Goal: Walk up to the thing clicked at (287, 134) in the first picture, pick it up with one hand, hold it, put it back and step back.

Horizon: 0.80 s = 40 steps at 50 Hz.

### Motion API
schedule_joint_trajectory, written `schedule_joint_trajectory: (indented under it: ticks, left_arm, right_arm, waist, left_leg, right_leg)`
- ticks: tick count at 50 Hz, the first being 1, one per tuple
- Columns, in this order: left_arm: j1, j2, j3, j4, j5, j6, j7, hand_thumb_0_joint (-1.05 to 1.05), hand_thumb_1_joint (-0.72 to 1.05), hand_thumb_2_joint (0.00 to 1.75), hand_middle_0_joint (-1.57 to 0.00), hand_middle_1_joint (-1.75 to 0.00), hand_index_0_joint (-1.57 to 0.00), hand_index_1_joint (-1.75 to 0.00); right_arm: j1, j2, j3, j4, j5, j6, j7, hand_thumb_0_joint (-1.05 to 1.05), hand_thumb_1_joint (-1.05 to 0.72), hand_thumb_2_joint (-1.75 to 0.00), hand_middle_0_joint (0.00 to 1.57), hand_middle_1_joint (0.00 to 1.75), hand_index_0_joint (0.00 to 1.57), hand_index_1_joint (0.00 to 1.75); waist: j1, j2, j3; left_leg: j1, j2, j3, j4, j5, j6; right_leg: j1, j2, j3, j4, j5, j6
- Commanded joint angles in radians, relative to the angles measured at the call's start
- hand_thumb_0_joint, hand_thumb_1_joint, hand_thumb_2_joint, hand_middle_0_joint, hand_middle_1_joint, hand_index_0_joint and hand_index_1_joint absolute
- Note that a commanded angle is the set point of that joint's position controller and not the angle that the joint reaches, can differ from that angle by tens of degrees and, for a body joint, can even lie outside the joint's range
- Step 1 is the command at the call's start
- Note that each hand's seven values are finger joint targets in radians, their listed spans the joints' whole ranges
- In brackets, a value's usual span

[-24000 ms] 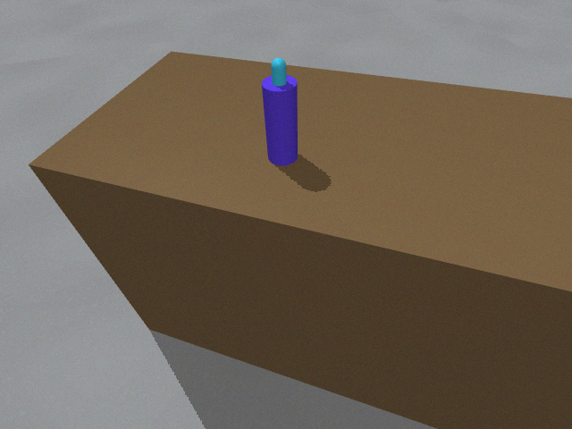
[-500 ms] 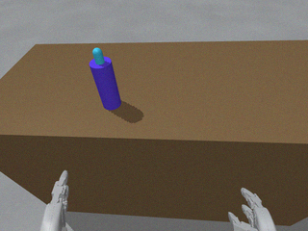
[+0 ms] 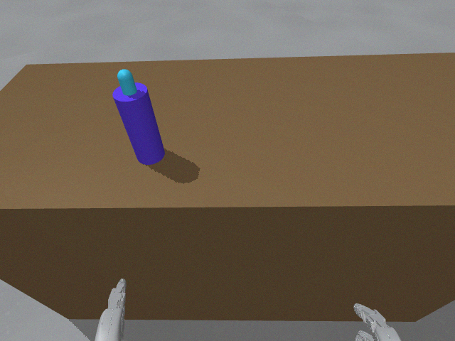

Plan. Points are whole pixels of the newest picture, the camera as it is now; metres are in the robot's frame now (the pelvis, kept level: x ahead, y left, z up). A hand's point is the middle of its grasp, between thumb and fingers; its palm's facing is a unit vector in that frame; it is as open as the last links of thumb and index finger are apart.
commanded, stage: home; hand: left
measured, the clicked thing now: (138, 118) +0.50 +0.20 +0.14
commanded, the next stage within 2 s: stand in 1.84 s
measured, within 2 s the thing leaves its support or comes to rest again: neither
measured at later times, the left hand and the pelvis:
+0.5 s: hand out of the picture +0.05 +0.27 -0.13, palm faces -0.04 -0.91 -0.41, open 17.5 cm; pelvis -0.01 +0.00 +0.01, yaw +1 degrees
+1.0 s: hand out of the picture +0.01 +0.26 -0.14, palm faces -0.03 -0.93 -0.37, open 17.5 cm; pelvis -0.03 +0.00 +0.02, yaw +1 degrees
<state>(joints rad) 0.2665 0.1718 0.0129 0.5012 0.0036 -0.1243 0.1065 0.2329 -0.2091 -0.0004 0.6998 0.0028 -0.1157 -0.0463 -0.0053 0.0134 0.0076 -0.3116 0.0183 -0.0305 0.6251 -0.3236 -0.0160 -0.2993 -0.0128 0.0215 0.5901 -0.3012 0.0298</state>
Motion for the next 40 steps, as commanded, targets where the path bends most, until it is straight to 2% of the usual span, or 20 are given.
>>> schedule_joint_trajectory:
  ticks: [1,4,5,6,7,8,9,10,12,14,15,19,21,25,27,31,34,37,39,40]
  left_arm:
    - [-0.046,0.097,0.043,-0.143,-0.004,-0.038,0.005,0.0,-0.55,0.06,-0.05,-0.05,-0.05,-0.05]
    - [-0.069,0.095,0.039,-0.149,-0.004,-0.035,0.005,0.0,-0.55,0.06,-0.05,-0.05,-0.05,-0.05]
    - [-0.093,0.114,0.056,-0.176,-0.004,-0.04,0.008,0.0,-0.54,0.06,-0.05,-0.05,-0.05,-0.05]
    - [-0.065,0.107,0.05,-0.156,-0.004,-0.035,0.009,0.0,-0.56,0.05,-0.05,-0.05,-0.05,-0.05]
    - [-0.031,0.351,0.084,0.049,0.046,0.02,-0.028,0.0,-0.52,0.08,-0.06,-0.07,-0.06,-0.07]
    - [0.0,0.353,0.087,0.062,0.048,0.034,-0.04,0.0,-0.58,0.04,-0.05,-0.05,-0.05,-0.05]
    - [0.005,0.336,0.073,0.076,0.042,0.036,-0.048,0.0,-0.61,0.02,-0.04,-0.04,-0.04,-0.04]
    - [-0.017,0.323,0.059,0.096,0.034,0.037,-0.055,0.0,-0.58,0.04,-0.05,-0.05,-0.05,-0.05]
    - [-0.066,0.311,0.035,0.145,0.024,0.04,-0.065,0.0,-0.58,0.04,-0.05,-0.05,-0.05,-0.05]
    - [-0.091,0.331,0.021,0.199,0.025,0.043,-0.069,0.0,-0.57,0.04,-0.05,-0.05,-0.05,-0.05]
    - [-0.099,0.338,0.019,0.222,0.024,0.045,-0.071,0.0,-0.57,0.05,-0.05,-0.05,-0.05,-0.05]
    - [-0.117,0.367,0.007,0.317,0.021,0.061,-0.076,0.0,-0.6,0.03,-0.04,-0.05,-0.04,-0.05]
    - [-0.123,0.38,0.003,0.361,0.02,0.065,-0.077,0.0,-0.58,0.04,-0.05,-0.05,-0.05,-0.05]
    - [-0.132,0.408,-0.003,0.436,0.017,0.076,-0.081,0.0,-0.58,0.04,-0.05,-0.05,-0.05,-0.05]
    - [-0.123,0.416,-0.003,0.467,0.016,0.083,-0.084,0.0,-0.6,0.03,-0.04,-0.04,-0.04,-0.04]
    - [-0.123,0.426,-0.004,0.509,0.011,0.083,-0.087,0.0,-0.57,0.04,-0.05,-0.05,-0.05,-0.05]
    - [-0.119,0.432,-0.004,0.535,0.013,0.086,-0.086,0.0,-0.59,0.04,-0.05,-0.05,-0.05,-0.05]
    - [-0.113,0.435,0.001,0.549,0.014,0.093,-0.089,0.0,-0.58,0.04,-0.05,-0.05,-0.05,-0.05]
    - [-0.111,0.433,0.004,0.555,0.014,0.095,-0.091,0.0,-0.58,0.04,-0.05,-0.05,-0.05,-0.05]
    - [-0.11,0.43,0.004,0.553,0.013,0.094,-0.092,0.0,-0.55,0.05,-0.05,-0.05,-0.05,-0.05]
  right_arm:
    - [-0.092,-0.125,-0.045,-0.159,0.002,-0.041,-0.011,0.0,-0.9,-0.9,0.2,0.3,0.2,0.3]
    - [-0.097,-0.126,-0.044,-0.159,0.002,-0.038,-0.01,0.0,-0.9,-0.9,0.2,0.3,0.2,0.3]
    - [-0.094,-0.128,-0.045,-0.16,0.002,-0.038,-0.008,0.0,-0.9,-0.9,0.2,0.3,0.2,0.3]
    - [-0.095,-0.128,-0.044,-0.16,0.003,-0.035,-0.011,0.0,-0.9,-0.9,0.2,0.3,0.2,0.3]
    - [-0.061,-0.282,-0.092,-0.057,-0.055,0.027,0.015,0.0,-0.9,-0.9,0.2,0.3,0.2,0.3]
    - [-0.039,-0.28,-0.095,-0.045,-0.053,0.05,0.021,0.0,-0.89,-0.9,0.2,0.3,0.2,0.3]
    - [-0.051,-0.272,-0.091,-0.036,-0.046,0.059,0.027,0.0,-0.89,-0.9,0.2,0.3,0.2,0.3]
    - [-0.046,-0.254,-0.083,-0.026,-0.038,0.061,0.033,0.0,-0.89,-0.9,0.2,0.3,0.2,0.3]
    - [-0.064,-0.268,-0.077,0.011,-0.031,0.067,0.044,0.0,-0.9,-0.9,0.2,0.3,0.2,0.3]
    - [-0.079,-0.264,-0.069,0.053,-0.03,0.074,0.05,0.0,-0.9,-0.9,0.2,0.3,0.2,0.3]
    - [-0.077,-0.27,-0.068,0.069,-0.03,0.075,0.051,0.0,-0.9,-0.9,0.2,0.3,0.2,0.3]
    - [-0.121,-0.292,-0.06,0.142,-0.027,0.089,0.057,0.0,-0.9,-0.9,0.2,0.3,0.2,0.3]
    - [-0.119,-0.303,-0.057,0.181,-0.024,0.091,0.057,0.0,-0.9,-0.9,0.2,0.3,0.2,0.3]
    - [-0.119,-0.33,-0.05,0.248,-0.023,0.096,0.058,0.0,-0.9,-0.9,0.2,0.3,0.2,0.3]
    - [-0.118,-0.345,-0.049,0.274,-0.024,0.102,0.059,0.0,-0.89,-0.9,0.2,0.3,0.2,0.3]
    - [-0.117,-0.352,-0.043,0.303,-0.023,0.095,0.055,0.0,-0.89,-0.9,0.2,0.3,0.2,0.3]
    - [-0.108,-0.358,-0.041,0.324,-0.02,0.1,0.055,0.0,-0.89,-0.9,0.2,0.3,0.2,0.3]
    - [-0.104,-0.365,-0.043,0.332,-0.022,0.105,0.055,0.0,-0.89,-0.9,0.2,0.3,0.2,0.3]
    - [-0.095,-0.366,-0.045,0.334,-0.02,0.105,0.055,0.0,-0.89,-0.9,0.2,0.3,0.2,0.3]
    - [-0.096,-0.361,-0.044,0.332,-0.021,0.104,0.055,0.0,-0.89,-0.9,0.2,0.3,0.2,0.3]
  waist:
    - [0.016,-0.041,-0.091]
    - [0.01,-0.019,-0.088]
    - [0.01,-0.012,-0.103]
    - [0.01,-0.012,-0.098]
    - [-0.004,0.029,-0.13]
    - [0.002,0.027,-0.181]
    - [0.007,0.023,-0.177]
    - [-0.004,-0.01,-0.153]
    - [-0.003,-0.028,-0.086]
    - [-0.012,-0.047,-0.043]
    - [-0.013,-0.04,-0.054]
    - [0.003,0.001,-0.008]
    - [0.002,-0.016,-0.032]
    - [0.005,-0.016,0.005]
    - [0.01,0.007,0.037]
    - [0.011,0.013,-0.012]
    - [0.012,-0.017,0.037]
    - [0.013,-0.004,0.082]
    - [0.011,-0.002,0.071]
    - [0.011,0.004,0.046]
  left_leg:
    - [0.012,-0.021,0.063,-0.1,0.197,0.011]
    - [0.019,-0.017,0.06,-0.113,0.155,0.008]
    - [0.022,-0.016,0.058,-0.112,0.155,0.007]
    - [0.02,-0.016,0.057,-0.113,0.153,0.007]
    - [0.084,0.064,-0.041,-0.066,0.289,0.029]
    - [0.084,0.064,-0.045,-0.051,0.326,0.045]
    - [0.105,0.065,-0.044,-0.053,0.342,0.05]
    - [0.107,0.062,-0.05,-0.066,0.315,0.046]
    - [0.074,0.059,-0.06,-0.104,0.221,0.049]
    - [0.076,0.055,-0.063,-0.119,0.2,0.044]
    - [0.083,0.056,-0.061,-0.128,0.21,0.044]
    - [0.088,0.06,-0.082,-0.196,0.174,0.045]
    - [0.118,0.062,-0.083,-0.211,0.177,0.044]
    - [0.118,0.065,-0.094,-0.268,0.11,0.041]
    - [0.086,0.07,-0.109,-0.309,0.021,0.043]
    - [0.123,0.077,-0.106,-0.32,0.077,0.044]
    - [0.102,0.071,-0.111,-0.328,0.04,0.043]
    - [0.061,0.066,-0.118,-0.349,-0.055,0.042]
    - [0.062,0.068,-0.122,-0.355,-0.079,0.044]
    - [0.075,0.069,-0.116,-0.347,-0.054,0.046]
  right_leg:
    - [0.036,0.02,-0.065,-0.086,0.182,-0.027]
    - [0.023,0.026,-0.065,-0.086,0.14,-0.03]
    - [0.032,0.024,-0.064,-0.084,0.143,-0.03]
    - [0.024,0.026,-0.065,-0.084,0.141,-0.03]
    - [0.048,-0.092,0.049,-0.031,0.315,-0.079]
    - [0.093,-0.094,0.05,-0.016,0.359,-0.092]
    - [0.083,-0.099,0.055,-0.025,0.389,-0.092]
    - [0.061,-0.099,0.056,-0.035,0.355,-0.089]
    - [0.041,-0.091,0.054,-0.073,0.252,-0.082]
    - [0.02,-0.1,0.068,-0.116,0.222,-0.083]
    - [0.042,-0.103,0.071,-0.12,0.231,-0.081]
    - [0.042,-0.093,0.063,-0.172,0.139,-0.07]
    - [0.071,-0.099,0.072,-0.193,0.134,-0.071]
    - [0.071,-0.099,0.082,-0.244,0.034,-0.067]
    - [0.069,-0.087,0.076,-0.259,-0.04,-0.059]
    - [0.118,-0.098,0.082,-0.258,0.051,-0.06]
    - [0.095,-0.097,0.086,-0.284,-0.013,-0.055]
    - [0.063,-0.087,0.087,-0.302,-0.101,-0.054]
    - [0.063,-0.088,0.094,-0.302,-0.116,-0.058]
    - [0.077,-0.09,0.091,-0.297,-0.085,-0.059]
